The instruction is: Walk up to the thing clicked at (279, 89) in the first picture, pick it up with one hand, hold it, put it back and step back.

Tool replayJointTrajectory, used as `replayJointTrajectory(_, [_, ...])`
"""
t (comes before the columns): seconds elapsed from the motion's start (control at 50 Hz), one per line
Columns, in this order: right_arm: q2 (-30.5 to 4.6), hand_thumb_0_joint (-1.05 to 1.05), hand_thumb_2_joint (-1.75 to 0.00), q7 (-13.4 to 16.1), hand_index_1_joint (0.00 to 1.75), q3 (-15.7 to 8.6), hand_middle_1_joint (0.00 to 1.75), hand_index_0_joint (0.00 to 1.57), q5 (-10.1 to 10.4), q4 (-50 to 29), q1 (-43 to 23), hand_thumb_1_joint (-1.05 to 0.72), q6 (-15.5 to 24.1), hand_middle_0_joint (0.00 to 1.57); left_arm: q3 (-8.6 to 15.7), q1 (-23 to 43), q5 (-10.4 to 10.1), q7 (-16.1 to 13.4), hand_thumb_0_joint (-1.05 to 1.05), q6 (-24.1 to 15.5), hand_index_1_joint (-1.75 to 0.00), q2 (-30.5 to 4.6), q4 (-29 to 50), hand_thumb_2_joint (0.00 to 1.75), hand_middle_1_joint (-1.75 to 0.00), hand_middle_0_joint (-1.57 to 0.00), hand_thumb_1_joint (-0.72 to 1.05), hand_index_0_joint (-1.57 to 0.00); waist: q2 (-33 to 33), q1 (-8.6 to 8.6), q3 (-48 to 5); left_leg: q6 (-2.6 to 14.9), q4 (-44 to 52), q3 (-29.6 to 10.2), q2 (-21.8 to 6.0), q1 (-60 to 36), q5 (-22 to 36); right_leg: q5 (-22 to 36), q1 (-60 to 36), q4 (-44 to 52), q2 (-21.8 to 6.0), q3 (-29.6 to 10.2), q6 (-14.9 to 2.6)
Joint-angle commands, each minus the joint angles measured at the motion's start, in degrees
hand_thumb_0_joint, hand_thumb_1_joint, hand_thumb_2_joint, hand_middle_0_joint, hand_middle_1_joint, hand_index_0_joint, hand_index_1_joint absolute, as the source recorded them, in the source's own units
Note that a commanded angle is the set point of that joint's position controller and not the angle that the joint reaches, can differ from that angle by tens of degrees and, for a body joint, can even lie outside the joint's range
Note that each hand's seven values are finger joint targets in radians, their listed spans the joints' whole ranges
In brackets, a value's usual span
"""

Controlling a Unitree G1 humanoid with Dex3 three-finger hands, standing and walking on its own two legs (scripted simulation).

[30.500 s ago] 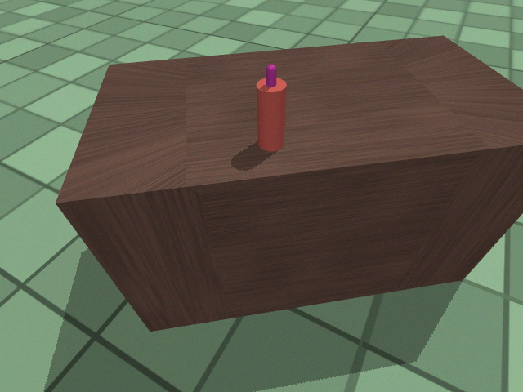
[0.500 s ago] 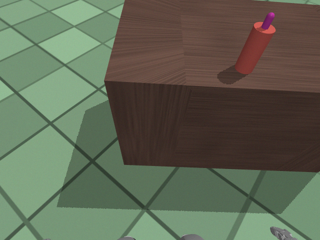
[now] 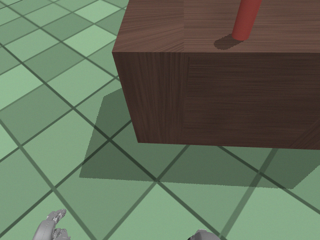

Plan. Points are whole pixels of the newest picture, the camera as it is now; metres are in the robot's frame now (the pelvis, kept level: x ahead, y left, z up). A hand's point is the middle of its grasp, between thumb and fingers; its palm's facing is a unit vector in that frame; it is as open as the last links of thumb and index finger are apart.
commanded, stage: step back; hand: right
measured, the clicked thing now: (248, 9) +0.85 -0.30 +0.10
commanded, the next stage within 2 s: stand in 1.58 s
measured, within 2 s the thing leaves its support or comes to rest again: neither
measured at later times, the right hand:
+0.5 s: hand out of the picture -0.04 -0.31 -0.14, palm faces +0.04 +0.93 -0.36, open 7.4 cm
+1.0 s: hand out of the picture -0.14 -0.29 -0.15, palm faces -0.01 +0.94 -0.34, open 7.4 cm
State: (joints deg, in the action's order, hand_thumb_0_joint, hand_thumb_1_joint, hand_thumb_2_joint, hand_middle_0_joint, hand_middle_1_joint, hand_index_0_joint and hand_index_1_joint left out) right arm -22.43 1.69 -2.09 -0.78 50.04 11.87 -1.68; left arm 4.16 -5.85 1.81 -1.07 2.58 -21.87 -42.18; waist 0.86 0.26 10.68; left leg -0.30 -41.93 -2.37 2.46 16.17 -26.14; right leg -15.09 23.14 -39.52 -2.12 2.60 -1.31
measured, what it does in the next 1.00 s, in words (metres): walks backwards: left foot, then right foot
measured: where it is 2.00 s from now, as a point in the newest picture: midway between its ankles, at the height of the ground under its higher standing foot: outside the picture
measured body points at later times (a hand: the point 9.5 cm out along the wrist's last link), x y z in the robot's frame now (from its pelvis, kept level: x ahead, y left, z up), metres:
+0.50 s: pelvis -0.16 -0.03 +0.01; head -0.13 -0.06 +0.46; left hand -0.10 +0.28 -0.10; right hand -0.04 -0.35 -0.11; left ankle -0.11 +0.13 -0.66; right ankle -0.18 -0.15 -0.72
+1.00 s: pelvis -0.20 -0.03 +0.01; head -0.19 -0.04 +0.46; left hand -0.14 +0.29 -0.10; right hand -0.14 -0.34 -0.12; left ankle -0.21 +0.11 -0.71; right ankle -0.19 -0.13 -0.72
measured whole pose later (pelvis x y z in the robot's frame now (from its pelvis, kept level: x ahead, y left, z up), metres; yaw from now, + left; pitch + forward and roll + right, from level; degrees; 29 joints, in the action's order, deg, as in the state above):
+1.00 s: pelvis -0.20 -0.03 +0.01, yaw +0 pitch -3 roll -1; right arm -21.5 -0.8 -2.7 -1.4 56.1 12.6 -1.4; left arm 4.1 -13.2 2.1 0.6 -2.3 -20.8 -57.0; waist 2.5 -0.5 3.3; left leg 0.6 -41.9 -5.7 -0.2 15.3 -25.6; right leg -16.8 14.0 -33.7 0.8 3.6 -1.7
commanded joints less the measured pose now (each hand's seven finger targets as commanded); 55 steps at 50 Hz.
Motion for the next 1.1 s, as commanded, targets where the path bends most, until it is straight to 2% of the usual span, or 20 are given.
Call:
replayJointTrajectory(0.0, [-12.6,0.00,-0.90,0.3,0.30,-4.9,0.30,0.20,-1.4,-3.6,4.3,-0.90,1.9,0.20,2.7,-1.8,-0.8,-0.4,0.00,0.7,-0.30,-10.8,3.9,0.90,-0.30,-0.20,0.90,-0.20,-2.8,-1.15,-17.3,4.19,19.8,-7.7,-7.9,-8.5,23.2,13.7,-6.4,-3.8,-5.8,-11.0,-3.54])
replayJointTrajectory(0.02, [-17.7,0.00,-0.90,0.2,0.30,-5.7,0.30,0.20,-1.7,-4.4,2.3,-0.90,1.6,0.20,2.2,-1.7,-1.3,-0.3,0.00,0.6,-0.30,-8.8,4.2,0.90,-0.30,-0.20,0.90,-0.20,8.5,-1.39,-15.6,9.92,20.9,-21.5,-18.5,-10.4,31.0,-5.2,4.4,-13.2,3.8,-5.8,-0.67])
replayJointTrajectory(0.06, [-21.3,0.00,-0.90,0.3,0.30,-6.2,0.30,0.20,-1.4,-6.2,-3.3,-0.90,1.8,0.20,3.9,1.7,-0.7,-1.1,0.00,1.0,-0.30,-13.0,3.3,0.90,-0.30,-0.20,0.90,-0.20,10.6,0.61,-11.2,20.25,23.6,-30.3,-29.3,7.0,29.1,-23.0,-0.9,-31.0,4.1,-13.1,0.36])
replayJointTrajectory(0.12, [-13.7,0.00,-0.90,0.5,0.30,-4.0,0.30,0.20,-2.1,-7.2,-8.5,-0.90,1.6,0.20,3.9,-4.2,-1.4,-0.2,0.00,1.1,-0.30,-11.3,-0.1,0.90,-0.30,-0.20,0.90,-0.20,5.0,-3.77,-10.0,13.77,18.7,-10.5,-17.4,1.5,34.1,-14.4,2.9,-34.6,7.6,-13.5,0.19])
replayJointTrajectory(0.26, [-12.9,0.00,-0.90,-0.3,0.30,-4.1,0.30,0.20,-1.3,-6.7,-4.7,-0.90,-0.3,0.20,2.3,-6.1,-1.0,-0.3,0.00,-1.6,-0.30,-9.4,-1.9,0.90,-0.30,-0.20,0.90,-0.20,12.8,-0.23,-15.2,13.24,10.5,-6.7,-15.9,-13.7,38.5,-13.5,-1.0,-1.0,2.3,-5.2,2.87])
replayJointTrajectory(0.32, [-13.8,0.00,-0.90,-0.9,0.30,-4.0,0.30,0.20,-0.1,-5.9,-5.8,-0.90,-1.7,0.20,2.7,-9.2,-0.5,-0.6,0.00,-3.0,-0.30,-9.9,-6.0,0.90,-0.30,-0.20,0.90,-0.20,10.2,-0.86,-19.1,8.78,3.3,-2.8,-11.5,-8.9,31.2,3.7,-13.1,20.6,4.0,-0.3,1.64])
replayJointTrajectory(0.36, [-8.7,0.00,-0.90,-1.1,0.30,-2.5,0.30,0.20,0.3,-8.2,-6.9,-0.90,-1.4,0.20,4.5,-11.1,1.1,-0.8,0.00,-3.5,-0.30,-17.4,-6.7,0.90,-0.30,-0.20,0.90,-0.20,-8.0,-2.29,-15.6,3.44,-6.5,-1.8,-2.3,14.8,3.9,1.9,-19.5,18.1,-8.4,-22.3,-3.58])
replayJointTrajectory(0.38, [-9.4,0.00,-0.90,-0.3,0.30,-3.3,0.30,0.20,0.1,-9.4,-10.5,-0.90,-1.7,0.20,5.7,-7.9,1.3,-1.0,0.00,-3.2,-0.30,-23.5,-4.7,0.90,-0.30,-0.20,0.90,-0.20,-14.6,-5.54,-12.0,0.54,-16.9,-6.5,1.3,14.6,-8.7,1.4,-5.5,22.0,-21.4,-35.4,-14.22])
replayJointTrajectory(0.4, [-12.1,0.00,-0.90,0.1,0.30,-4.8,0.30,0.20,0.1,-8.5,-10.0,-0.90,-1.9,0.20,5.6,-4.0,0.8,-1.4,0.00,-3.3,-0.30,-23.2,-3.4,0.90,-0.30,-0.20,0.90,-0.20,-14.2,-4.34,-6.7,-0.04,-24.9,-10.9,-1.9,11.8,-8.7,-0.3,4.5,24.5,-24.7,-39.2,-17.03])
replayJointTrajectory(0.48, [-10.1,0.00,-0.90,-0.6,0.30,-3.5,0.30,0.20,0.3,-3.7,-4.0,-0.90,-1.0,0.20,3.4,-0.6,0.4,-1.4,0.00,-4.0,-0.30,-14.2,-4.3,0.90,-0.30,-0.20,0.90,-0.20,-6.8,0.54,-7.5,-0.35,-25.0,-7.5,2.4,12.4,0.8,14.9,-5.6,13.0,-9.1,-12.8,-8.36])
replayJointTrajectory(0.58, [-9.9,0.00,-0.90,-1.7,0.30,-3.4,0.30,0.20,-1.0,-4.2,-7.5,-0.90,0.5,0.20,4.4,-7.7,1.3,-0.8,0.00,-4.3,-0.30,-16.0,-5.6,0.90,-0.30,-0.20,0.90,-0.20,-12.7,-5.21,-9.6,-1.44,-3.3,-2.3,-2.1,13.0,-3.8,-11.6,-16.6,16.2,-10.9,-17.8,-9.40])
replayJointTrajectory(0.66, [-9.8,0.00,-0.90,-2.0,0.30,-4.4,0.30,0.20,-1.8,0.5,0.1,-0.90,2.2,0.20,2.9,-5.2,0.2,0.0,0.00,-3.1,-0.30,-14.6,-5.0,0.90,-0.30,-0.20,0.90,-0.20,-11.2,-0.93,-12.0,0.93,23.6,1.7,-1.0,-8.9,5.8,-6.8,-6.5,8.3,-9.6,-13.7,-6.13])
replayJointTrajectory(0.7, [-15.2,0.00,-0.90,-1.5,0.30,-6.1,0.30,0.20,-2.8,1.1,1.6,-0.90,2.9,0.20,0.8,-6.9,-0.8,0.2,0.00,-3.1,-0.30,-6.9,-4.6,0.90,-0.30,-0.20,0.90,-0.20,10.1,-0.70,-13.2,6.97,27.6,-26.0,-16.7,-19.6,-2.6,-14.2,12.5,-10.7,1.5,-2.9,-0.08])
replayJointTrajectory(0.72, [-19.7,0.00,-0.90,-1.8,0.30,-6.1,0.30,0.20,-2.0,0.2,-0.2,-0.90,2.9,0.20,2.4,-1.7,-0.6,-0.3,0.00,-3.2,-0.30,-12.7,-5.5,0.90,-0.30,-0.20,0.90,-0.20,7.9,1.42,-8.8,14.26,29.6,-32.3,-22.2,-4.1,-17.5,-18.9,8.2,-12.4,-0.6,-5.2,0.47])
replayJointTrajectory(0.74, [-18.7,0.00,-0.90,-2.0,0.30,-5.9,0.30,0.20,-1.5,0.0,-4.1,-0.90,2.9,0.20,2.9,-0.4,-0.4,0.1,0.00,-3.6,-0.30,-15.5,-6.4,0.90,-0.30,-0.20,0.90,-0.20,6.3,0.24,-4.1,14.78,30.9,-30.1,-22.4,6.4,-21.8,-18.5,1.7,-14.2,-1.5,-5.6,-0.09])
replayJointTrajectory(0.78, [-13.5,0.00,-0.90,-2.2,0.30,-4.3,0.30,0.20,-2.2,-0.6,-7.4,-0.90,3.1,0.20,2.7,-3.7,-1.1,1.2,0.00,-4.0,-0.30,-12.8,-7.5,0.90,-0.30,-0.20,0.90,-0.20,6.5,-2.06,-2.4,10.95,28.2,-16.9,-14.6,3.5,-12.6,-13.4,1.2,-7.8,-1.3,-5.2,-0.25])
replayJointTrajectory(0.9, [-10.6,0.00,-0.90,-2.6,0.30,-3.6,0.30,0.20,-0.8,0.1,-5.8,-0.90,1.8,0.20,2.7,-9.7,-0.2,0.6,0.00,-5.7,-0.30,-9.9,-12.3,0.90,-0.30,-0.20,0.90,-0.20,6.6,-3.89,-8.4,6.46,15.8,-7.7,-10.1,6.7,-2.9,-2.6,-19.4,15.6,3.1,0.6,-0.13])
replayJointTrajectory(0.94, [-4.8,0.00,-0.90,-2.2,0.30,-1.8,0.30,0.20,-0.1,-1.7,-4.8,-0.90,1.9,0.20,4.5,-13.4,1.2,-0.3,0.00,-6.7,-0.30,-17.0,-12.8,0.90,-0.30,-0.20,0.90,-0.20,-11.1,-5.63,-10.3,1.78,-6.2,-2.3,2.5,20.1,-4.4,-14.2,-26.3,26.4,-13.1,-28.9,-5.20])
replayJointTrajectory(0.98, [-11.2,0.00,-0.90,-1.2,0.30,-3.8,0.30,0.20,-0.9,0.6,-2.3,-0.90,1.9,0.20,4.9,-5.5,0.8,-0.2,0.00,-6.5,-0.30,-19.8,-10.0,0.90,-0.30,-0.20,0.90,-0.20,-5.9,-3.23,-4.8,1.28,-12.4,-6.0,-3.3,14.7,-7.0,-24.0,-10.8,28.3,-23.3,-36.7,-13.57])
replayJointTrajectory(1.08, [-8.6,0.00,-0.90,-2.0,0.30,-3.3,0.30,0.20,-0.9,2.3,-0.4,-0.90,2.5,0.20,3.0,-4.6,0.1,-0.1,0.00,-7.5,-0.30,-14.5,-10.3,0.90,-0.30,-0.20,0.90,-0.20,-6.4,-1.81,-7.4,0.20,-7.5,-4.1,-4.2,8.8,0.8,5.4,-11.9,21.0,-13.1,-14.9,-8.74])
